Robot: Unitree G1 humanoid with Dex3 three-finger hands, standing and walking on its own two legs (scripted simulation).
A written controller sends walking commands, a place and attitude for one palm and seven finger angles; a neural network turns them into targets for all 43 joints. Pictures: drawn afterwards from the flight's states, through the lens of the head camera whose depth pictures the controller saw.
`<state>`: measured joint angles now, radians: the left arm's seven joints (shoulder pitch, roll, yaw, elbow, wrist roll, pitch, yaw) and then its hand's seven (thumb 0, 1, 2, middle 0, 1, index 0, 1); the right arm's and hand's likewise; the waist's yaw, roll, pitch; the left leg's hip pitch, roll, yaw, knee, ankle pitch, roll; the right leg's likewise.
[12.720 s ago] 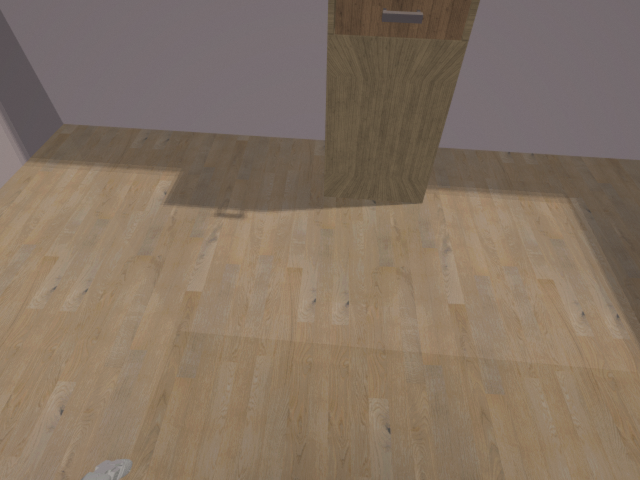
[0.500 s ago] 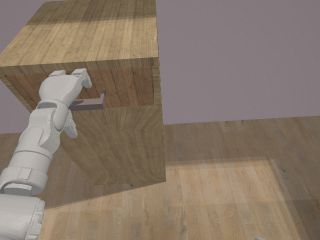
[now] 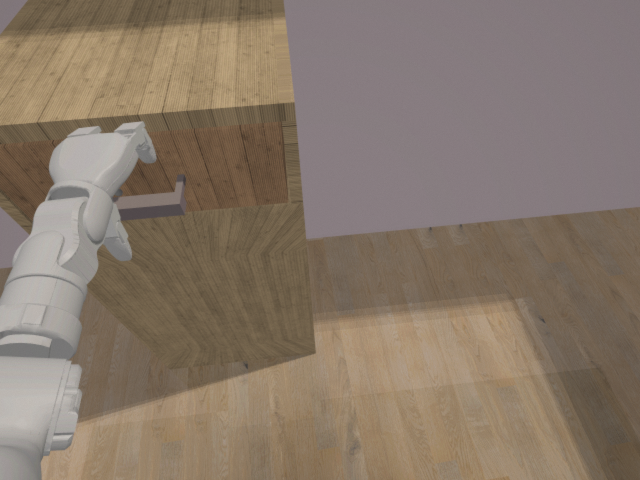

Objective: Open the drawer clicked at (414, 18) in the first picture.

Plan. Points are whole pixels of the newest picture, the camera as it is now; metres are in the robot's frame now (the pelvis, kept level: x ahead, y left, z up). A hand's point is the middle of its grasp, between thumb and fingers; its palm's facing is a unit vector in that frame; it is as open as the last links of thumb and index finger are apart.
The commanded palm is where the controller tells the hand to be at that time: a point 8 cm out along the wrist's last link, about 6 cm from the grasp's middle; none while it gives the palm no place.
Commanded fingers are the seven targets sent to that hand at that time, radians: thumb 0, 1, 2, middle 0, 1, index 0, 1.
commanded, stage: move the hooked fingers above the handle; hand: left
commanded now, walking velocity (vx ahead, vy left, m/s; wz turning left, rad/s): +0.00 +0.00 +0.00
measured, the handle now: (142, 195) +0.49 +0.26 +0.06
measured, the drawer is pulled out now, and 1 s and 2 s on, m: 0.00 0.00 0.00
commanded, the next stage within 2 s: lower the fingers behind the handle in 0.42 s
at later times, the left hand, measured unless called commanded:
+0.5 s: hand (114, 192) +0.45 +0.26 +0.12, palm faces -0.01 -0.02 -1.00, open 13.8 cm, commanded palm +0.42 +0.27 +0.18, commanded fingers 0.00 -0.50 0.30 -0.30 -1.20 -0.30 -1.20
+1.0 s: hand (120, 209) +0.44 +0.27 +0.08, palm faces -0.02 -0.02 -1.00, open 13.8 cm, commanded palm +0.43 +0.27 +0.14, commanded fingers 0.00 -0.50 0.30 -0.30 -1.20 -0.30 -1.20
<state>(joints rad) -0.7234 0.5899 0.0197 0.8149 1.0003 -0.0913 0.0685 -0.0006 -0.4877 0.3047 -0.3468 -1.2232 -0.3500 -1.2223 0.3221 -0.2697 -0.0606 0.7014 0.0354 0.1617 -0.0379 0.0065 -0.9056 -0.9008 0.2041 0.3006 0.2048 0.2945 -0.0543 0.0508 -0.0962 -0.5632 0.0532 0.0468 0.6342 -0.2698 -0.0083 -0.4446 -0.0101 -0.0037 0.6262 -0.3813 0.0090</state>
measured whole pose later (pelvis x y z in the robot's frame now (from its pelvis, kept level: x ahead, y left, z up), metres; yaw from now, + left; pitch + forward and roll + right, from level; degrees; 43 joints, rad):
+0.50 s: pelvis +0.00 +0.00 +0.00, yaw +1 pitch +11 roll +0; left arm -0.74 0.58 -0.02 0.80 1.00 -0.07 0.06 0.00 -0.49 0.30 -0.32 -1.20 -0.32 -1.20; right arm 0.27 -0.26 -0.05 0.68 0.03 0.15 -0.04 0.01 -0.90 -0.90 0.20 0.30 0.21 0.29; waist -0.04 0.05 -0.09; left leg -0.55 0.05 0.04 0.63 -0.26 -0.01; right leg -0.43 -0.02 -0.01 0.62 -0.38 0.01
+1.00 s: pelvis +0.00 +0.00 +0.00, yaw +1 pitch +13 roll -1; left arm -0.68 0.57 0.01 0.81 1.01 -0.09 0.12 0.00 -0.49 0.30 -0.32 -1.20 -0.32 -1.20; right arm 0.31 -0.27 -0.07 0.70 0.02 0.16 -0.04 0.01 -0.91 -0.90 0.20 0.30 0.21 0.29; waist -0.05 0.05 -0.11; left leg -0.60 0.05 0.03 0.67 -0.29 -0.01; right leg -0.47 -0.01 -0.01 0.65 -0.40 0.01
